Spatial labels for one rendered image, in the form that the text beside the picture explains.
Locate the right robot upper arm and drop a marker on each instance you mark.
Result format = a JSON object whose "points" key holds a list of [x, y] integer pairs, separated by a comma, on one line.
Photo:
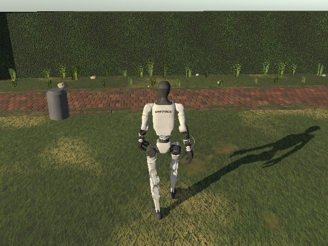
{"points": [[181, 116]]}

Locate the left robot thigh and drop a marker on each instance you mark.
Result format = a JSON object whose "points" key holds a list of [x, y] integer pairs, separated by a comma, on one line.
{"points": [[151, 160]]}

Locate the left robot upper arm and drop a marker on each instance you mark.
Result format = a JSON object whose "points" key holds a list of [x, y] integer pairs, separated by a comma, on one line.
{"points": [[145, 116]]}

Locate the robot left forearm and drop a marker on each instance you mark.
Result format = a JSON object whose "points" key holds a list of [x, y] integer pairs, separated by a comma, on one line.
{"points": [[141, 134]]}

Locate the robot left hand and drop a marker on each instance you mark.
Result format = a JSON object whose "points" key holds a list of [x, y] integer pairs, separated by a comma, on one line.
{"points": [[144, 143]]}

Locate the robot right forearm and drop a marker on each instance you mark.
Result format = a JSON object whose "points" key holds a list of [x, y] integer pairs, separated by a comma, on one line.
{"points": [[186, 140]]}

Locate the humanoid robot torso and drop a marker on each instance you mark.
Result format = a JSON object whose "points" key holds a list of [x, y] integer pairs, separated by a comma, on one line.
{"points": [[163, 124]]}

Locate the robot right hand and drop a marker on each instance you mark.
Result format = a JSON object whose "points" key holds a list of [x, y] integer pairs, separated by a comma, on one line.
{"points": [[190, 157]]}

